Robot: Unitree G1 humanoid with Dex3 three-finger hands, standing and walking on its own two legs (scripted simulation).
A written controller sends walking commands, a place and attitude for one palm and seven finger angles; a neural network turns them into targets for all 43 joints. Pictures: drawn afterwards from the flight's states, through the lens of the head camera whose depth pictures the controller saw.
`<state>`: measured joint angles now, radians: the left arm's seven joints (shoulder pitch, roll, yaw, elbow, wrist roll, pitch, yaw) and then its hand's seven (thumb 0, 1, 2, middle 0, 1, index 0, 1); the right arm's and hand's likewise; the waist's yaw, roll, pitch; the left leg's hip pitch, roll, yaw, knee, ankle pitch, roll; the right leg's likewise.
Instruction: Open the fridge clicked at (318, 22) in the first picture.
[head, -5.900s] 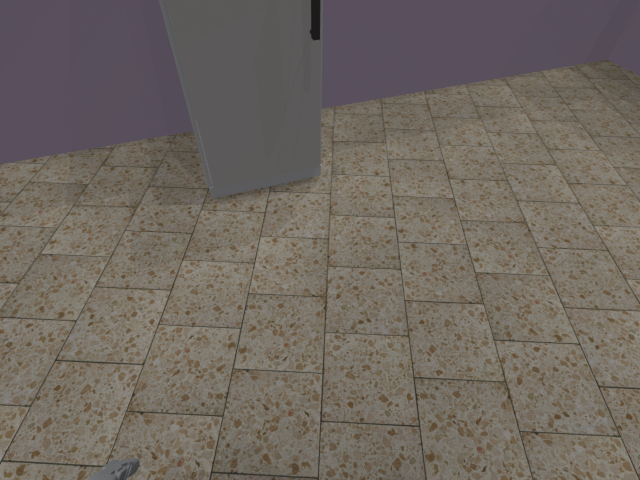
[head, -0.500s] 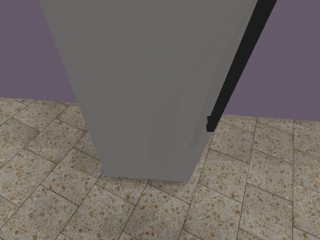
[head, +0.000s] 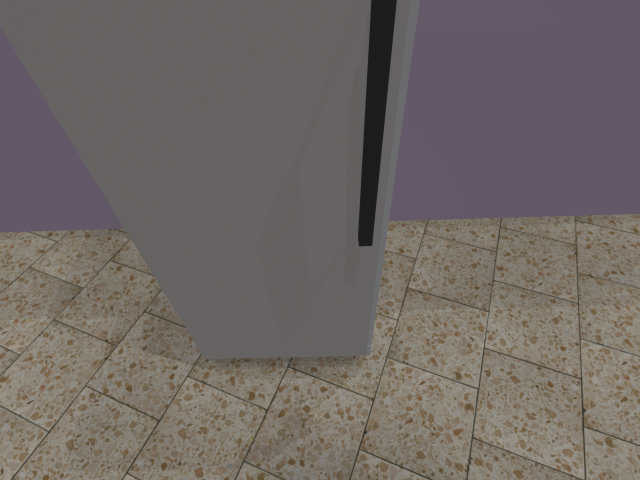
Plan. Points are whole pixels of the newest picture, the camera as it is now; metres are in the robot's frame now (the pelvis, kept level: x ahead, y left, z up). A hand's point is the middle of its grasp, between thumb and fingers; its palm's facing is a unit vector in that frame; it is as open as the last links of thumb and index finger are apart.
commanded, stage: come to a stop and stand still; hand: right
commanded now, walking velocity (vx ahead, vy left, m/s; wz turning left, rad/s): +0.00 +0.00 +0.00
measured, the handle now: (371, 133) +0.55 -0.06 +0.15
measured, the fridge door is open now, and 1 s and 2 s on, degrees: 0 0 0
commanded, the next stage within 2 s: look again from close up in 0.80 s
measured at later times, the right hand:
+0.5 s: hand out of the picture -0.06 -0.14 -0.18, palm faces +0.02 +0.99 -0.16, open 7.4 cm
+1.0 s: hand out of the picture -0.07 -0.14 -0.19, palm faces +0.04 +0.99 -0.15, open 7.4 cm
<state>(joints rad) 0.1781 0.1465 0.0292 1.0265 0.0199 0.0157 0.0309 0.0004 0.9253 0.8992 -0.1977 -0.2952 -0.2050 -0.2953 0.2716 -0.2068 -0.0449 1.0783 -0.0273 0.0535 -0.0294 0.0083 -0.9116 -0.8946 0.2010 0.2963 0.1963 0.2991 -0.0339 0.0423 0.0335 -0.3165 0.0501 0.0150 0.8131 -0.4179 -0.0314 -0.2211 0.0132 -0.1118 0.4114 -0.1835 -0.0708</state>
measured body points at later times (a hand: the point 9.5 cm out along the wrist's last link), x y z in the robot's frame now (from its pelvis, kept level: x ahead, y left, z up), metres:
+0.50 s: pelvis -0.05 +0.01 +0.00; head -0.05 +0.01 +0.45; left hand -0.10 +0.23 -0.16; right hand -0.06 -0.19 -0.17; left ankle -0.06 +0.13 -0.74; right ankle +0.03 -0.08 -0.74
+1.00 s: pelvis -0.04 +0.01 -0.01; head -0.04 +0.01 +0.44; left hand -0.05 +0.22 -0.17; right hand -0.07 -0.19 -0.18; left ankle -0.06 +0.13 -0.74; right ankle +0.03 -0.07 -0.74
